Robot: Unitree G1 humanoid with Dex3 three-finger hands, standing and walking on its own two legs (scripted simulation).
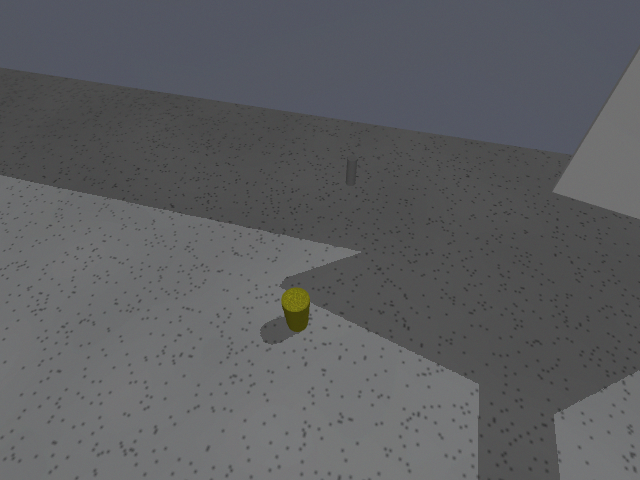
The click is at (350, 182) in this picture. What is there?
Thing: slim round
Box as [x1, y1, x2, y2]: [346, 155, 356, 185]
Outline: 354,155 350,155 347,157 346,183 348,185 354,184 356,167 356,157
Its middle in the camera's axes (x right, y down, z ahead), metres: +0.15 -0.34 +1.83
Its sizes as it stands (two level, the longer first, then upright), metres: 0.045 0.045 0.148
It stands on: the floor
